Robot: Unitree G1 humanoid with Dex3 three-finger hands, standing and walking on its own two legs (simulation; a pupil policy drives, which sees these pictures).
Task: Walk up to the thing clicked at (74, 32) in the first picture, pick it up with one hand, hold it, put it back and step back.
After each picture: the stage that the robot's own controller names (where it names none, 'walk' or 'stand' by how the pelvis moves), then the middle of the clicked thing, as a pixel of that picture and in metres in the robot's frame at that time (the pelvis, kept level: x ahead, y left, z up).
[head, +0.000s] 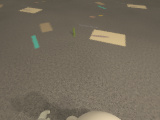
stand; (74, 32) +2.15 +0.48 -0.66
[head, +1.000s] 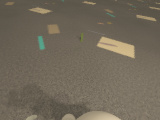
walk; (81, 37) +2.04 +0.20 -0.64
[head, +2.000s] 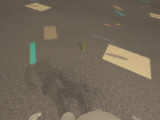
walk; (83, 47) +1.44 +0.11 -0.65
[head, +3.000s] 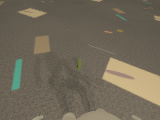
walk; (79, 65) +0.94 +0.15 -0.65
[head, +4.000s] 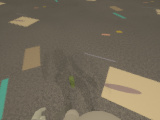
walk; (72, 82) +0.59 +0.25 -0.63
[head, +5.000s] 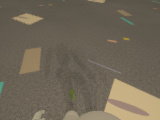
stand; (72, 94) +0.40 +0.19 -0.63
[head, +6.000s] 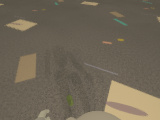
stand; (70, 100) +0.36 +0.22 -0.65
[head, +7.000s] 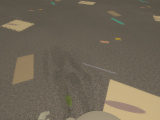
stand; (69, 100) +0.35 +0.23 -0.66
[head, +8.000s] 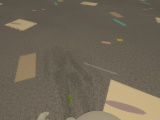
stand; (69, 99) +0.37 +0.22 -0.66
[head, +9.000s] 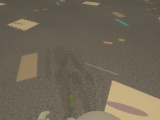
stand; (70, 100) +0.37 +0.22 -0.66
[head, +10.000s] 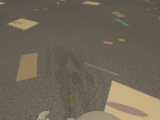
go down; (70, 100) +0.36 +0.21 -0.66
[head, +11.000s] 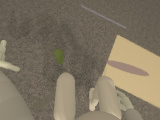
go down; (59, 57) +0.46 +0.23 -0.29
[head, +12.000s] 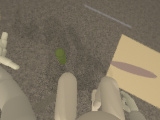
approach; (61, 57) +0.45 +0.24 -0.26
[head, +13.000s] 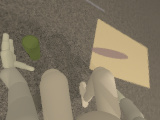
close in; (33, 50) +0.43 +0.29 -0.16
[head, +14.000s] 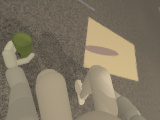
close; (24, 49) +0.44 +0.29 -0.16
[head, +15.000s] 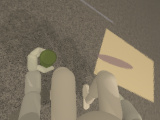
lift; (46, 61) +0.35 +0.26 -0.11
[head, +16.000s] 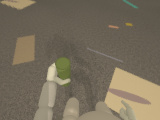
lift; (64, 74) +0.31 +0.17 +0.05
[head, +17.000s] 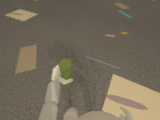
hold; (67, 75) +0.32 +0.15 +0.04
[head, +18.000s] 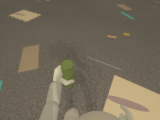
hold; (68, 75) +0.32 +0.15 +0.04
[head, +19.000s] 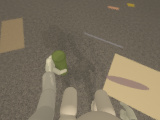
crouch; (61, 65) +0.39 +0.19 -0.02
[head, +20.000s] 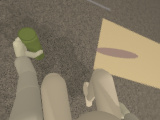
lower; (34, 47) +0.47 +0.27 -0.10
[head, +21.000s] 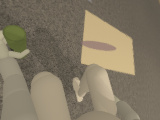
lower; (18, 45) +0.45 +0.29 -0.16
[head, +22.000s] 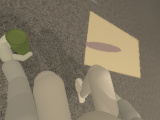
lower; (21, 48) +0.44 +0.30 -0.16
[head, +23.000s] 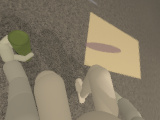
lower; (23, 49) +0.43 +0.29 -0.16
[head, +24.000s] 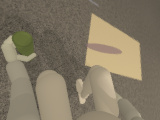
rest; (26, 49) +0.43 +0.29 -0.16
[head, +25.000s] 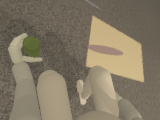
open; (32, 52) +0.43 +0.27 -0.17
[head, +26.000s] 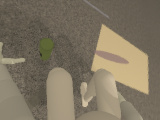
stand; (45, 51) +0.43 +0.26 -0.18
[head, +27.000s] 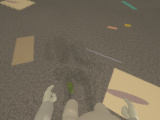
stand; (70, 88) +0.40 +0.18 -0.54
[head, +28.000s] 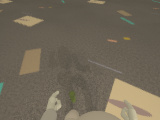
stand; (72, 97) +0.39 +0.18 -0.60
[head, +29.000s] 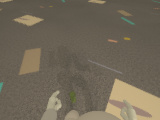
stand; (72, 97) +0.39 +0.18 -0.60
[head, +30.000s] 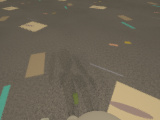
stand; (75, 98) +0.41 +0.17 -0.65
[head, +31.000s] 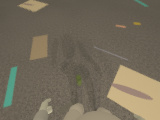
walk; (79, 80) +0.50 +0.16 -0.63
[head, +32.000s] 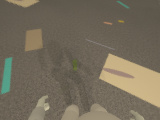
walk; (74, 65) +0.77 +0.19 -0.64
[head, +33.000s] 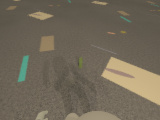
stand; (80, 63) +1.03 +0.17 -0.64
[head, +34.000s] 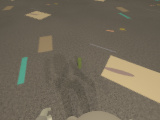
stand; (79, 63) +1.00 +0.18 -0.66
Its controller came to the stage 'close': yes
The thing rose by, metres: 0.68
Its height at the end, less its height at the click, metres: +0.00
